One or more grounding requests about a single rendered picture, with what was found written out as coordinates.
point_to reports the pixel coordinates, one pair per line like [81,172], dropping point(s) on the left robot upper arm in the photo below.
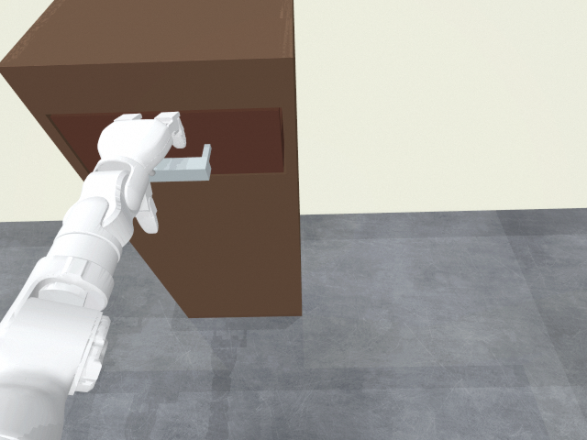
[51,350]

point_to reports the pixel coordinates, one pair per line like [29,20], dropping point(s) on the drawer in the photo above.
[247,140]

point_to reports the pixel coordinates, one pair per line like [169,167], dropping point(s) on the left robot hand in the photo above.
[146,141]

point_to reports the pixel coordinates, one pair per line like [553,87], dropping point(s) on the cabinet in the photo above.
[227,247]

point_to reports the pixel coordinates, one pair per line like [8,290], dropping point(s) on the robot left forearm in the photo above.
[79,267]

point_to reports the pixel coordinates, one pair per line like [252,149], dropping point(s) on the handle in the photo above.
[184,169]

